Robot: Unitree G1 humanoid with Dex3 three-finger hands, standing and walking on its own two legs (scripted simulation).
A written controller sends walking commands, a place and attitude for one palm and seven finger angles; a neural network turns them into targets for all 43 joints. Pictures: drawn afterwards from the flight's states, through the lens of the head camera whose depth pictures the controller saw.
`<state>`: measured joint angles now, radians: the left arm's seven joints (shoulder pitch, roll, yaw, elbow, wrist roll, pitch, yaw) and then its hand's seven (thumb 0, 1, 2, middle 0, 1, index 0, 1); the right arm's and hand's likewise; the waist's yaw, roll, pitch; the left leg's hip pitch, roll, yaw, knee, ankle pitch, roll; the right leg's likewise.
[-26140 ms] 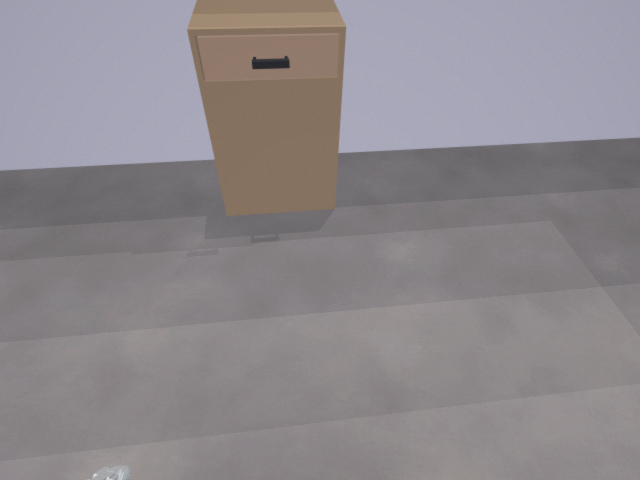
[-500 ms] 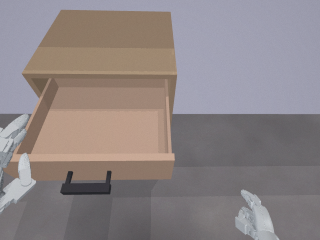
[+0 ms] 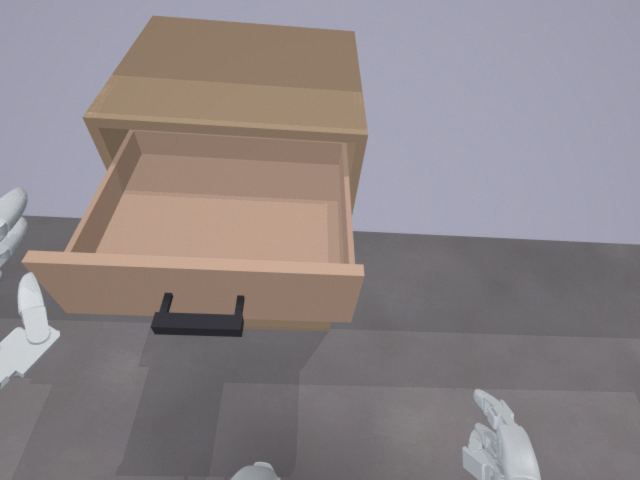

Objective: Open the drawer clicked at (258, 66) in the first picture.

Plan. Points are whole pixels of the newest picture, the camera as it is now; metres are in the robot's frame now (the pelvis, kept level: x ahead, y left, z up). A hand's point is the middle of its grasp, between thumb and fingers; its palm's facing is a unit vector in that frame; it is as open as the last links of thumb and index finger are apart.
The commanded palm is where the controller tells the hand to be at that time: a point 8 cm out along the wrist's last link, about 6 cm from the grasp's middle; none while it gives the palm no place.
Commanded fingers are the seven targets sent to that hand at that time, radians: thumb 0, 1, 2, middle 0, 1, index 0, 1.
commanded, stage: step back with the hand held close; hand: left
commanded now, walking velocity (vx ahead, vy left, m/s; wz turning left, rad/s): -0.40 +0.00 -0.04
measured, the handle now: (201, 312) +0.34 +0.19 -0.04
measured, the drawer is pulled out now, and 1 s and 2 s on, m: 0.30 0.30 0.30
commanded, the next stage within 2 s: stop stepping back and stand still in 0.46 s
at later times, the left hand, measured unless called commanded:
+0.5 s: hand (56, 461) +0.12 +0.21 +0.15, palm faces +0.26 -0.84 -0.48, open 7.4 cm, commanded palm +0.04 +0.25 +0.19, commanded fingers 0.00 0.90 0.90 -0.20 -0.30 -0.20 -0.30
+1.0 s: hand out of the picture -0.03 +0.16 +0.16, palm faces +0.36 -0.83 -0.43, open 7.4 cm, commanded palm -0.09 +0.21 +0.19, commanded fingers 0.00 0.90 0.90 -0.20 -0.30 -0.20 -0.30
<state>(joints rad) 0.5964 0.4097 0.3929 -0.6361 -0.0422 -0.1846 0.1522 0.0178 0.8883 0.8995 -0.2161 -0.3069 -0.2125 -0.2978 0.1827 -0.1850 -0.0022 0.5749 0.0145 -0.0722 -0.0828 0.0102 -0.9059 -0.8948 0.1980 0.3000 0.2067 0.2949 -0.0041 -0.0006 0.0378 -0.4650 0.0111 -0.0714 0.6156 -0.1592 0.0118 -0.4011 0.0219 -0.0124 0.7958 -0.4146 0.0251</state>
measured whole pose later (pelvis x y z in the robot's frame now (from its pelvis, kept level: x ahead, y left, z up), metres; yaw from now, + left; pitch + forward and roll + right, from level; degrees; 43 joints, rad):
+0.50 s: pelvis -0.10 -0.03 +0.01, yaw -2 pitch +3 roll +0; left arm 0.62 0.42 0.39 -0.62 -0.05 -0.19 0.13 0.02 0.89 0.90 -0.22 -0.31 -0.21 -0.30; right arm 0.07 -0.19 -0.02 0.58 0.02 -0.05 -0.07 0.01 -0.91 -0.90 0.20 0.30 0.20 0.29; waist 0.00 -0.07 0.07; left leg -0.34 -0.04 0.05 0.51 -0.21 0.05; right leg -0.39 0.02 0.01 0.76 -0.44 -0.01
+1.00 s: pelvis -0.21 -0.08 +0.02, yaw +1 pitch +2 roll +2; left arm 0.66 0.33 0.31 -0.50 -0.02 -0.16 0.14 0.02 0.89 0.90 -0.21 -0.31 -0.21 -0.30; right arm 0.29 -0.26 -0.03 0.66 0.01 -0.07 -0.08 0.01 -0.91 -0.89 0.20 0.30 0.21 0.29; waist -0.03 -0.03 -0.07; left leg -0.29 0.02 0.04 0.64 -0.38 0.03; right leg -0.27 -0.06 -0.11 0.47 -0.23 -0.03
